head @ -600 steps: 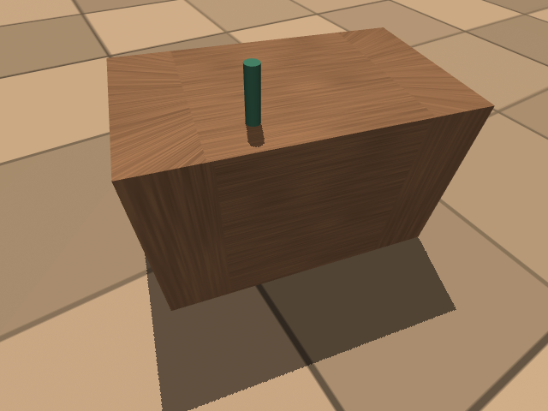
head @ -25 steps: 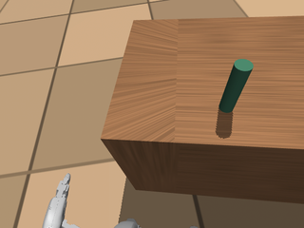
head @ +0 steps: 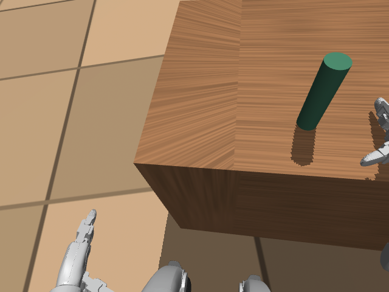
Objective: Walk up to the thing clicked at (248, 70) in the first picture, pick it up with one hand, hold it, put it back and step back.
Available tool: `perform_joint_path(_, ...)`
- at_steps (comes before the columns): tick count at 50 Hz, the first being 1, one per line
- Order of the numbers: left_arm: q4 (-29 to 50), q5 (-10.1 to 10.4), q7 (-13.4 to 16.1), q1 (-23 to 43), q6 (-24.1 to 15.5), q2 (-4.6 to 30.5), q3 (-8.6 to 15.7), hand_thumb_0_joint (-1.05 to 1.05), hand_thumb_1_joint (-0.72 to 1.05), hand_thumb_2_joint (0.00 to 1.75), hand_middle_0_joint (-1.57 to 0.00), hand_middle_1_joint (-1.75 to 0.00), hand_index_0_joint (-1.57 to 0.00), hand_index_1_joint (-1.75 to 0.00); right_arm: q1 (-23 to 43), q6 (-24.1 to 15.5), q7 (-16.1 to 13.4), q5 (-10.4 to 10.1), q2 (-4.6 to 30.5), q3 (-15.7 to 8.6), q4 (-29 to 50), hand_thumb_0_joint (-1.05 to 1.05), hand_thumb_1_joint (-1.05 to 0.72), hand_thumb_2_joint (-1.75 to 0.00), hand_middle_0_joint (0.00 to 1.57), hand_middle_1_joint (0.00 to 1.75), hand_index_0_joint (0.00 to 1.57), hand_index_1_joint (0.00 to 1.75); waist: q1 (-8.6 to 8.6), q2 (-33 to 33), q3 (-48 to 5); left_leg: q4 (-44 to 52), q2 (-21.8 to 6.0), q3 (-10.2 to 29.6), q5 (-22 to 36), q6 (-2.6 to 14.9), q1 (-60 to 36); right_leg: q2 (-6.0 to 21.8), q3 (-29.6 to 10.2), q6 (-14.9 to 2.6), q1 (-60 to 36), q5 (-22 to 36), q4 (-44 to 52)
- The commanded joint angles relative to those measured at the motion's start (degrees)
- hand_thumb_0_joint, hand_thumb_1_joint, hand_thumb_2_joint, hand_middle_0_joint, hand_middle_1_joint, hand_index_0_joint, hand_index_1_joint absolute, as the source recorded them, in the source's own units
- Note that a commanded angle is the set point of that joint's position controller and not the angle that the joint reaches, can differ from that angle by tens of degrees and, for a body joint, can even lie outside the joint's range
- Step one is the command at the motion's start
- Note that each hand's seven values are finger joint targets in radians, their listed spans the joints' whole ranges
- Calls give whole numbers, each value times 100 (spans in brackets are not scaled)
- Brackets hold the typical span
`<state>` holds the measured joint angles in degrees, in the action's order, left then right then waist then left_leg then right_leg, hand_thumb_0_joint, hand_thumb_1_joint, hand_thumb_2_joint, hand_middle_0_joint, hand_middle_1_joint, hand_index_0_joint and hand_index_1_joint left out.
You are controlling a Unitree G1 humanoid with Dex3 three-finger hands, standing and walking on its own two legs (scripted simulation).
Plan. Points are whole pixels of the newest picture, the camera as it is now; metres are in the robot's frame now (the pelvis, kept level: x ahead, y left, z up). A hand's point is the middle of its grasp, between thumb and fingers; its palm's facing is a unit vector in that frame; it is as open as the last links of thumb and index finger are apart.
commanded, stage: close in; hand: right
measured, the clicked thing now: (319, 96) +0.50 -0.19 +0.07
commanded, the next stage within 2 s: rest palm in 0.66 s
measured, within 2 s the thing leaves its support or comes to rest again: neither
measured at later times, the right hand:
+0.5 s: hand (333, 118) +0.47 -0.22 +0.05, palm faces +0.07 +1.00 +0.01, open 17.7 cm
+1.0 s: hand (311, 117) +0.47 -0.18 +0.04, palm faces +0.07 +1.00 +0.03, open 17.5 cm
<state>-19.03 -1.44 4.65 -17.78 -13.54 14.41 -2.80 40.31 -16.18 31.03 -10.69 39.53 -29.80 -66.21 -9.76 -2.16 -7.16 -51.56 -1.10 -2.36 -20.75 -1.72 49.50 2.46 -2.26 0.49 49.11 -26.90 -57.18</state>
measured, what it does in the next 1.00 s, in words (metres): stands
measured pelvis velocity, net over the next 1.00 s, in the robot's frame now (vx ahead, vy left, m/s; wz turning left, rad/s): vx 0.00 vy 0.00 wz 0.02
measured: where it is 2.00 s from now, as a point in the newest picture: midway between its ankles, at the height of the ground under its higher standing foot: outside the picture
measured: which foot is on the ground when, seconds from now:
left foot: down 0.00-1.00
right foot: down 0.00-1.00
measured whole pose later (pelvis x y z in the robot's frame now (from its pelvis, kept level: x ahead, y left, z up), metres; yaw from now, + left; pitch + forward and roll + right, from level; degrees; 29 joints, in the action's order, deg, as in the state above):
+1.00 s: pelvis +0.00 +0.00 -0.01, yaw +1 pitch +19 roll +2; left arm -3.3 -1.6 -0.1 -24.3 -5.3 13.1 1.9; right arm 40.7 -19.0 9.7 -4.4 23.8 -24.6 -59.6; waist -10.4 -0.4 -8.5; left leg -56.8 -0.7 -0.9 -22.9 -1.5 52.6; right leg 2.8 -1.1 0.7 50.8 -29.0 -61.0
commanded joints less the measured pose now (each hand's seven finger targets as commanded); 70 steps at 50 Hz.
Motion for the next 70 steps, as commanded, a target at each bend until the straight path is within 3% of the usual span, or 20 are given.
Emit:
perform_joint_path(1,872,-72,53,-243,-130,1090,799,0,-56,5,-6,-5,-5,-6,2373,-784,-458,-60,1923,-450,1515,0,55,-3,6,4,5,4,117,1607,-2869,-23,219,85,1561,281,-766,-107,-52,9,-1772,2816,271)
perform_joint_path(6,1903,-115,38,474,26,1241,944,0,-57,5,-6,-5,-5,-5,3194,-1007,-977,172,1966,-531,2528,0,61,-4,4,5,4,5,217,1963,-4119,-165,267,63,1693,316,-1139,-54,-60,53,-2225,3161,131)
perform_joint_path(8,1437,-102,-40,-156,170,816,634,0,-56,5,-5,-5,-5,-6,1890,-709,-983,246,370,280,661,0,61,-4,3,5,3,5,-50,1347,-2951,-110,327,-73,1516,312,-901,-64,-80,44,-1668,2867,245)
perform_joint_path(9,1280,-75,-98,-311,236,692,522,0,-55,5,-5,-5,-5,-5,1633,-676,-1025,249,273,322,590,0,61,-4,3,5,3,5,24,1324,-2506,-59,316,-53,1411,311,-867,-74,-52,35,-1291,2662,319)
perform_joint_path(12,2163,-54,-55,-16,277,1120,962,0,-55,5,-5,-5,-6,-5,3073,-796,-1322,410,1571,-201,2256,0,61,-4,3,5,4,5,107,1680,-3790,-17,266,37,1676,286,-1456,-80,49,25,-1868,2399,358)
perform_joint_path(14,1285,-60,-153,-1040,425,1136,1119,0,-54,4,-5,-6,-6,-5,1751,-572,-1362,332,545,131,849,0,61,-5,2,5,3,5,-61,1178,-2096,45,307,-69,1338,294,-924,-93,13,17,-1323,2177,490)
perform_joint_path(18,2132,-27,-262,-286,371,739,805,0,-54,3,-6,-5,-6,-5,2515,-768,-1590,423,800,-68,1450,0,60,-5,4,5,4,5,-61,857,-1868,76,228,124,941,272,-841,-94,108,-114,-691,1254,411)
perform_joint_path(20,2033,-44,-307,-376,348,564,707,0,-54,3,-6,-5,-6,-5,2458,-804,-1562,438,268,275,1095,0,59,-5,4,5,4,5,-184,733,-1479,94,229,141,600,264,-629,-87,101,-136,-483,824,418)
perform_joint_path(29,2790,17,-234,-527,333,1189,1330,0,-54,4,-5,-5,-5,-5,3095,-646,-1733,404,350,304,2128,0,56,-5,4,5,3,5,-229,1144,-3243,-114,265,-7,1317,247,-999,-97,6,-40,-1631,1883,278)
perform_joint_path(34,1826,-11,-323,-555,444,560,714,0,-55,5,-5,-5,-5,-5,2590,-602,-2004,496,-159,440,1002,0,57,-4,4,5,4,5,68,780,-1749,74,240,98,414,257,-662,-129,79,-119,-425,703,453)
perform_joint_path(36,2482,-27,-291,-64,404,714,893,0,-53,4,-5,-5,-5,-5,3210,-775,-2092,595,347,275,1947,0,53,-5,4,5,4,5,131,1075,-2558,22,222,163,572,269,-962,-108,120,-100,-791,840,424)
perform_joint_path(43,2929,-1,-330,-588,488,858,1058,0,-61,10,-5,-3,-3,-6,2564,-744,-2097,574,-74,420,2044,0,51,-2,7,3,7,3,-23,881,-3294,-121,245,62,1689,242,-1585,-124,139,-51,-1350,2042,338)
perform_joint_path(47,2212,18,-381,-1079,586,761,1113,0,-61,10,-5,-4,-2,-6,2172,-641,-2118,465,-550,547,1619,0,58,0,12,0,11,0,-102,805,-2321,-60,280,0,1540,248,-1009,-118,82,-33,-1241,2192,385)
perform_joint_path(49,2585,0,-336,-482,529,923,1264,0,-58,7,-5,-5,-4,-6,3056,-803,-2235,557,58,292,2409,0,57,0,23,4,22,4,-131,952,-2574,-67,226,102,1481,247,-1019,-104,119,-73,-1256,1925,324)
perform_joint_path(53,2178,-37,-376,-658,496,441,752,0,-58,7,-5,-5,-4,-6,2702,-901,-2245,627,-374,467,1451,0,56,0,30,12,30,12,-194,713,-2061,-55,226,130,1285,244,-874,-124,129,-129,-872,1565,255)
perform_joint_path(54,2355,-23,-393,-571,482,472,743,0,-58,7,-5,-4,-4,-6,2517,-884,-2192,650,-448,581,1286,0,55,0,32,13,31,13,-140,678,-2377,-76,227,128,1357,236,-1031,-139,122,-120,-950,1654,252)
perform_joint_path(55,2484,-40,-358,-631,522,665,925,0,-57,6,-5,-4,-4,-5,3173,-988,-2220,693,393,164,2113,0,56,-1,32,14,31,14,-110,949,-2779,-79,196,203,1493,229,-1210,-151,158,-120,-1057,1728,201)
perform_joint_path(60,2097,-42,-352,-909,584,907,1193,0,-56,6,-5,-5,-4,-5,3041,-732,-2093,639,92,385,1553,0,51,-6,42,22,41,22,-267,1433,-2798,-131,246,67,1614,258,-846,-90,65,-3,-1612,2478,211)
perform_joint_path(65,2264,-38,-364,-364,541,734,942,0,-57,7,-5,-5,-4,-5,3050,-673,-2078,660,-206,511,864,0,50,-17,58,37,58,37,-277,800,-2417,-58,252,36,1354,253,-931,-109,61,-82,-985,1775,249)
perform_joint_path(70,2403,-46,-380,-823,621,937,1126,0,-55,5,-4,-5,-4,-5,2695,-667,-2117,704,197,238,1103,0,41,-29,76,52,76,52,-99,1013,-2936,-77,268,27,1669,249,-1312,-130,94,-38,-1285,2192,325)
